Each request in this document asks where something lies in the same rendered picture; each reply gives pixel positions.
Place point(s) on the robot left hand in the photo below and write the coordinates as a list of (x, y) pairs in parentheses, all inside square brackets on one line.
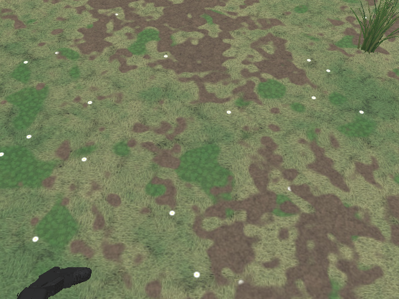
[(54, 280)]

